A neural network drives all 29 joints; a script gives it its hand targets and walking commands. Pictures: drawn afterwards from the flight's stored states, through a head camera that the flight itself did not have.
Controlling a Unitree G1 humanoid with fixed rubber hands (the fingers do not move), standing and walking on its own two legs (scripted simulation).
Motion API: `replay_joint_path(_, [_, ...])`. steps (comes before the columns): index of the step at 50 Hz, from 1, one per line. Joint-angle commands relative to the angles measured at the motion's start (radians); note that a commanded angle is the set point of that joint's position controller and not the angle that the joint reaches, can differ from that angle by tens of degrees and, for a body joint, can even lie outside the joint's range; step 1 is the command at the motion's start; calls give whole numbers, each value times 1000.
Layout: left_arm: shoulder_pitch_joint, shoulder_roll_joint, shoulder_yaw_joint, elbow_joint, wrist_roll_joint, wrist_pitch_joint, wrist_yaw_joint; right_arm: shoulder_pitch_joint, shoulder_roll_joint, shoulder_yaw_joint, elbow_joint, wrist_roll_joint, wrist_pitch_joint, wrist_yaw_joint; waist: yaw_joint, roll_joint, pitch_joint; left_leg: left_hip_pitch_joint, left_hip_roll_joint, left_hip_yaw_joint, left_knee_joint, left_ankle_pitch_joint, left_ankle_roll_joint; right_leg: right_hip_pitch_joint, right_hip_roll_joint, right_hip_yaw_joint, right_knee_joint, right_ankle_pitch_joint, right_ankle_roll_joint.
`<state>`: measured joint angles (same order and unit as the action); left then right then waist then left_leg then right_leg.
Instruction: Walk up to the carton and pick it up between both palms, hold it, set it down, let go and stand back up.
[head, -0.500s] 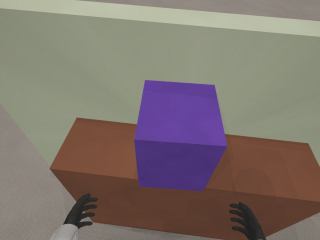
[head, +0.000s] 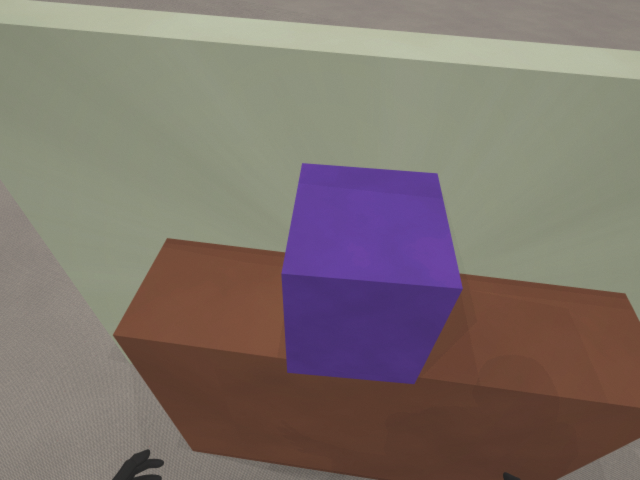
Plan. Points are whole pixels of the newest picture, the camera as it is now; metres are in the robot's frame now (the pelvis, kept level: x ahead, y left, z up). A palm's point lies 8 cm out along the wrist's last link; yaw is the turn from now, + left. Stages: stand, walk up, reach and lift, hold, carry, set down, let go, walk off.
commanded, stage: stand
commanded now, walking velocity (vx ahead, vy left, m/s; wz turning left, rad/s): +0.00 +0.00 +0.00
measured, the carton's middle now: (359, 276) +0.40 -0.04 +0.01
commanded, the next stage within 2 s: none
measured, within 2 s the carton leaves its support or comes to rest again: neither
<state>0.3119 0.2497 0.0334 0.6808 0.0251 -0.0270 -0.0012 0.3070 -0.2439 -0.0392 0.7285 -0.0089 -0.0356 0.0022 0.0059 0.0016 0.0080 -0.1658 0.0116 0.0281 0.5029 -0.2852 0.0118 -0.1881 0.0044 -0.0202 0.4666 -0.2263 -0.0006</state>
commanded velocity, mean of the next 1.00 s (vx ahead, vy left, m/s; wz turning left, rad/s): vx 0.00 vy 0.00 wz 0.00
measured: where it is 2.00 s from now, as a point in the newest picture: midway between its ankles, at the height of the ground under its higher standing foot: outside the picture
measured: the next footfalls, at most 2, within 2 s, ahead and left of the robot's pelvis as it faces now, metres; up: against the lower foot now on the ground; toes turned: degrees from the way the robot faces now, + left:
none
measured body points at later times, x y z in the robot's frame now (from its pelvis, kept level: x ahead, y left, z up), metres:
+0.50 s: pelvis -0.02 +0.01 +0.00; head -0.04 +0.02 +0.45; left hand +0.04 +0.27 -0.13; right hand +0.05 -0.24 -0.12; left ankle -0.01 +0.11 -0.74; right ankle +0.02 -0.12 -0.74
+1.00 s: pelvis -0.02 +0.01 +0.00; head -0.03 +0.02 +0.45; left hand +0.03 +0.27 -0.13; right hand +0.04 -0.24 -0.13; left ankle -0.01 +0.11 -0.74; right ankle +0.02 -0.12 -0.74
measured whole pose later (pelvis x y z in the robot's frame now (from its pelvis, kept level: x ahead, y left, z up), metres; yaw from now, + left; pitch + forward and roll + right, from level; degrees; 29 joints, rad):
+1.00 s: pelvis -0.02 +0.01 +0.00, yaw +0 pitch -2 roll +0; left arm 0.36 0.26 -0.02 0.82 0.01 -0.02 0.01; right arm 0.37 -0.25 0.01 0.78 0.00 -0.02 -0.01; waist 0.00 0.00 0.01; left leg -0.21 -0.02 0.03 0.51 -0.26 0.04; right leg -0.24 -0.03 -0.01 0.49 -0.21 0.03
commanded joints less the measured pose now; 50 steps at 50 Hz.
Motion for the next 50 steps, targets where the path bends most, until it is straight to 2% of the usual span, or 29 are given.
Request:
replay_joint_path(1, [-27,112,25,-80,-2,-28,3,-7,-128,-25,-84,0,-22,-3,-4,5,3,-47,89,-96,-102,96,19,-13,-101,101,-81,102,-22])
replay_joint_path(9, [22,124,8,-34,-3,-20,9,37,-139,-15,-72,3,-13,-3,-2,11,65,-120,84,-118,-133,-6,21,-32,-98,97,-76,11,-12])
replay_joint_path(17, [43,124,-4,1,-7,-17,11,57,-144,-7,-65,3,-10,-6,1,2,75,-142,82,-132,-140,-29,25,-40,-97,96,-68,-9,-8])
replay_joint_path(23, [55,127,-9,20,-6,-13,12,67,-143,-2,-61,6,-7,-7,-2,24,76,-164,83,-141,-160,-86,25,-40,-94,94,-60,-34,-6])
replay_joint_path(27, [72,128,-10,34,-7,-12,12,73,-145,-2,-57,4,-5,-9,3,11,75,-172,87,-150,-169,-126,27,-45,-92,92,-56,-54,-7])
replay_joint_path(36, [79,130,-14,58,-9,-13,15,81,-141,2,-42,5,-3,-12,0,12,65,-141,81,-139,-144,-40,26,-58,-99,102,-61,-18,-7])
replay_joint_path(50, [77,133,-18,92,-14,-5,20,90,-135,10,-5,6,2,-18,-2,0,66,-126,79,-134,-142,-5,18,-53,-101,105,-71,2,-9])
